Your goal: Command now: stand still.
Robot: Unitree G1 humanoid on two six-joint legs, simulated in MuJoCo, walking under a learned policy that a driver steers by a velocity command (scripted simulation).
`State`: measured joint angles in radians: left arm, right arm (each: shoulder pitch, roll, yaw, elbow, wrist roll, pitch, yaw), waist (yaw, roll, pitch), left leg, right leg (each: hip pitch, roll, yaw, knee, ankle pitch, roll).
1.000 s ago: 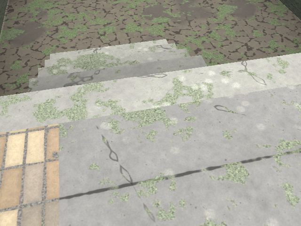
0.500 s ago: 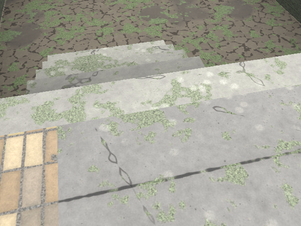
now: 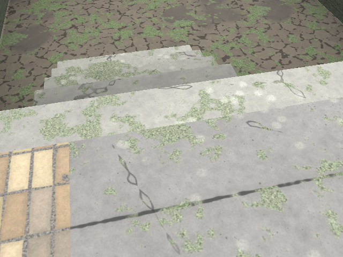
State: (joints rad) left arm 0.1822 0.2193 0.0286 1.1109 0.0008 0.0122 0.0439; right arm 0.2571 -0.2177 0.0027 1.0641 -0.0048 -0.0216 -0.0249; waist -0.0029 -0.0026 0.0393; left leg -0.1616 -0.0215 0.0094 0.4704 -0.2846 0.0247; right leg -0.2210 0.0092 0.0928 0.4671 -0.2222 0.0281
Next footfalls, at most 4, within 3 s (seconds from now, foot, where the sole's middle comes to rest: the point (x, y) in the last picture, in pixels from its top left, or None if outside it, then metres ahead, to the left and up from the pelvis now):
0.56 right None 0.11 -0.15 -0.78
1.04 left None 0.49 0.08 -0.78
1.58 right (214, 190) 0.80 -0.16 -0.78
2.12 left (161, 132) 1.14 0.08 -0.78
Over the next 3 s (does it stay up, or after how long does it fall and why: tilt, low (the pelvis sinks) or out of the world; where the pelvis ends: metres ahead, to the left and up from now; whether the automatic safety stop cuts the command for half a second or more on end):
stays up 1.37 -0.02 0.00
